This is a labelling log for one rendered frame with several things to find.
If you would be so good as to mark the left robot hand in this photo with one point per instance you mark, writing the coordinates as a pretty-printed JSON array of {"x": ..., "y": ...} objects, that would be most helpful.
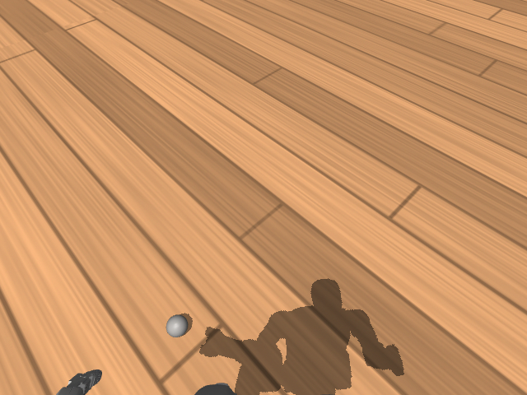
[{"x": 80, "y": 384}]

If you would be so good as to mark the ball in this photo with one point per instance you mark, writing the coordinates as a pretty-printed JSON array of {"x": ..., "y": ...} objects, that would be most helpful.
[{"x": 177, "y": 326}]

